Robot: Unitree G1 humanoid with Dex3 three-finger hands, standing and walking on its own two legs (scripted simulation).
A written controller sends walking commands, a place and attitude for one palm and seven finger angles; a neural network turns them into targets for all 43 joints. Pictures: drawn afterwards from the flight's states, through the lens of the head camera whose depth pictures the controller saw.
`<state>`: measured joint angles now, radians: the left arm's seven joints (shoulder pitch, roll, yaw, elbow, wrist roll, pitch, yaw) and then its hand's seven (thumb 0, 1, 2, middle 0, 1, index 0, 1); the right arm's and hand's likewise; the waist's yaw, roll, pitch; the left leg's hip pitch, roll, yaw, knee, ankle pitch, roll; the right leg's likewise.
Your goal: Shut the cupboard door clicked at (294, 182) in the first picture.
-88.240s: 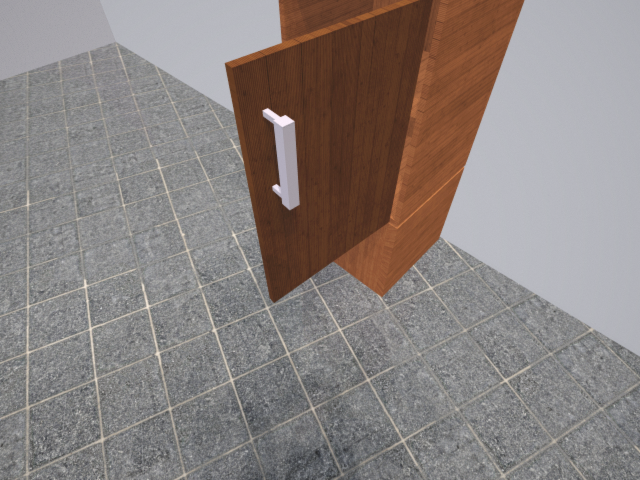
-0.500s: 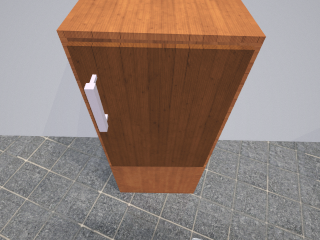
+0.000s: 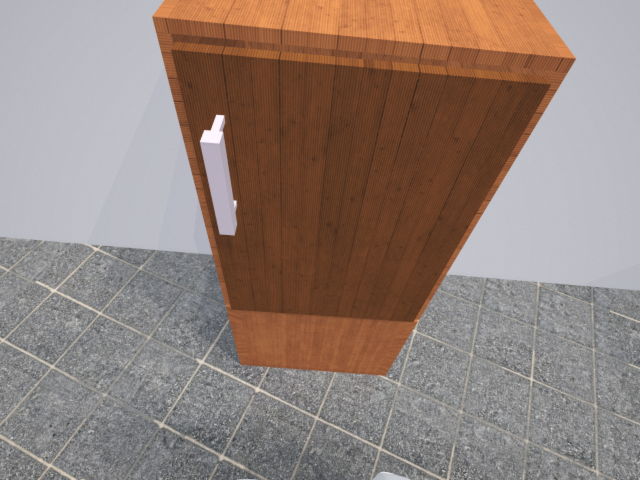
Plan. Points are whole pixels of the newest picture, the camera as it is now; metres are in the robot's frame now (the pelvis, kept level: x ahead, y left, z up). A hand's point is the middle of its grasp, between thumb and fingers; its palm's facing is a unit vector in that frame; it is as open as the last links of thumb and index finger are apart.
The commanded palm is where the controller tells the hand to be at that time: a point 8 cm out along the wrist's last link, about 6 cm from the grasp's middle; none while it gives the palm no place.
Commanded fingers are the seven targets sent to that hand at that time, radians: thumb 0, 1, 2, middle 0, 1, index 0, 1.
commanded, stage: come to a stop and stand still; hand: left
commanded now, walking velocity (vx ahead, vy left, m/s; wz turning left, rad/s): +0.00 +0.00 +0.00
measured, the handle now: (224, 178) +0.46 +0.17 +0.10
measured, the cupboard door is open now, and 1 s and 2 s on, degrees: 1 1 1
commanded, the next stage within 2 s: look again from close up in 0.86 s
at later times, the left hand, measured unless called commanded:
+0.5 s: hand out of the picture -0.09 +0.19 -0.16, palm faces +0.02 -0.98 -0.20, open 7.4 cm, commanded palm none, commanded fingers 0.00 0.90 0.90 -0.20 -0.30 -0.20 -0.30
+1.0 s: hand out of the picture -0.14 +0.16 -0.16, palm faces +0.02 -0.99 -0.15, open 7.4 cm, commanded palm none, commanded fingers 0.00 0.90 0.90 -0.20 -0.30 -0.20 -0.30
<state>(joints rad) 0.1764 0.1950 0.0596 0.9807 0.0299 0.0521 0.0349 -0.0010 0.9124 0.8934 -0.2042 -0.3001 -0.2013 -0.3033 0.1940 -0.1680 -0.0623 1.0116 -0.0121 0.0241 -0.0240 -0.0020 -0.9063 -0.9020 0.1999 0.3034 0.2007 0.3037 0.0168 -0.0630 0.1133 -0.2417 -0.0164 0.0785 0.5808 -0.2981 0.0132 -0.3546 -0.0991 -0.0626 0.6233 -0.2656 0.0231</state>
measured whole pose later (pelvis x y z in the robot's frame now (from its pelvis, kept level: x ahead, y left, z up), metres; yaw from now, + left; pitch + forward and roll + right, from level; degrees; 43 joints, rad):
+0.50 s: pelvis -0.06 +0.02 +0.01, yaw -1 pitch -2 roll +0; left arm 0.34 0.13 0.00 1.11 0.02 0.01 0.04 0.00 0.91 0.89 -0.20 -0.30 -0.20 -0.30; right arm 0.26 -0.17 -0.03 1.11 -0.01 0.02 -0.02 0.00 -0.93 -0.90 0.20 0.30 0.20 0.30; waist -0.01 0.02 0.04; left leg -0.24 -0.04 0.11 0.35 -0.08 0.07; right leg -0.08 -0.02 -0.02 0.41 -0.30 0.01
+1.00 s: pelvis -0.08 +0.01 +0.01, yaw +0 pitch -2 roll -1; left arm 0.41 0.10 -0.01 1.11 0.03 0.00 0.03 0.00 0.91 0.89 -0.20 -0.30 -0.20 -0.30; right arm 0.35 -0.10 -0.01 1.12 -0.02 0.02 -0.02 0.00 -0.90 -0.90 0.20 0.30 0.20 0.30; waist -0.02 0.02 0.04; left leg -0.31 -0.02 0.06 0.40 -0.07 0.05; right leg -0.14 0.01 -0.05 0.46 -0.30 -0.02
